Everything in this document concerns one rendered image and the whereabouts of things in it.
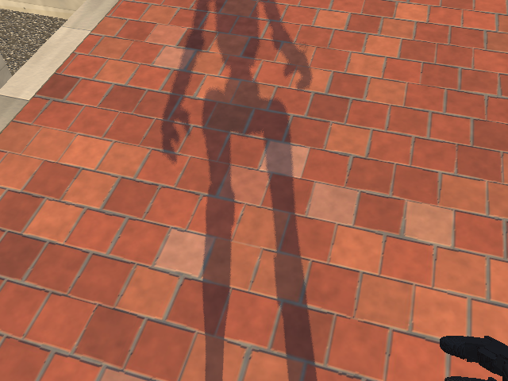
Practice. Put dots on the right robot hand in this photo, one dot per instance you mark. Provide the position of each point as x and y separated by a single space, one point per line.
488 352

